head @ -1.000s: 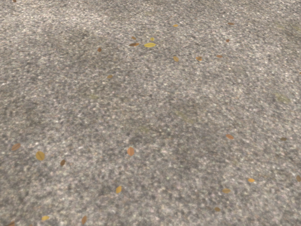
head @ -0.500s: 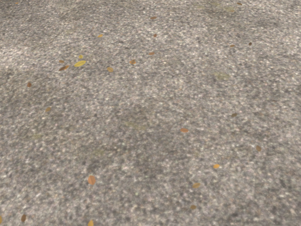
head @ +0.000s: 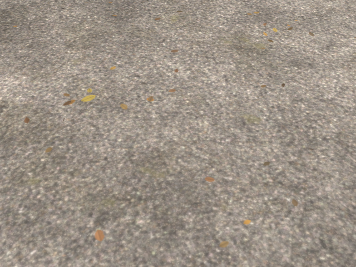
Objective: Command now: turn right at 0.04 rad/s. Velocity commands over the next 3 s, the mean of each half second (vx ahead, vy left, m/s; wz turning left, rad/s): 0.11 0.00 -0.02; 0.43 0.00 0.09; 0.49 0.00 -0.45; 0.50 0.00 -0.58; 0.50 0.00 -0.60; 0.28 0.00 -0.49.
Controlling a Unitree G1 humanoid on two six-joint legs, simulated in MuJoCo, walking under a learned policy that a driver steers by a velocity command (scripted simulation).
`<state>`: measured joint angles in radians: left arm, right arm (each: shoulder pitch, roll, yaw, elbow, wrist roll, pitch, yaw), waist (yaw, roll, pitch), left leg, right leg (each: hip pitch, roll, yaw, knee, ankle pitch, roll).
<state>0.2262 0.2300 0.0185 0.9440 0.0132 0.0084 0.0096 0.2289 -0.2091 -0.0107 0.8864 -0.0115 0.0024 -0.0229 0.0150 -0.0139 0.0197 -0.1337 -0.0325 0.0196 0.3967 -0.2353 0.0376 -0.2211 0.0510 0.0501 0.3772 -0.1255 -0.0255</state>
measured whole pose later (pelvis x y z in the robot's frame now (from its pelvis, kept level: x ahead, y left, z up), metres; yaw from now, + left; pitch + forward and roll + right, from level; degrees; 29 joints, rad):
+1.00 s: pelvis +0.29 -0.03 -0.02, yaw +3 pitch +1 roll +0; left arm 0.51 0.14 0.00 1.15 0.02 -0.10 0.01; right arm -0.03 -0.18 -0.03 0.89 -0.02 -0.05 0.02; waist 0.06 0.01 0.07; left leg -0.52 -0.01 0.10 0.58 -0.12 0.11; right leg 0.17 0.04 -0.09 0.26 -0.42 -0.04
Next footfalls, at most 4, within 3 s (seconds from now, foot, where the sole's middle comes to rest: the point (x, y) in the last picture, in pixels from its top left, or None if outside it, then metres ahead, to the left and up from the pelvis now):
0.56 right None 0.15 -0.12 -0.78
1.02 left None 0.47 0.06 -0.78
1.56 right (221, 220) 0.73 -0.15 -0.78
2.10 left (216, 150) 1.11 -0.15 -0.78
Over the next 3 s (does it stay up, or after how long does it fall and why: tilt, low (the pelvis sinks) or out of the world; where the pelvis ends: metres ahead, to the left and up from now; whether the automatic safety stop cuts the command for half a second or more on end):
stays up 1.16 -0.44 0.00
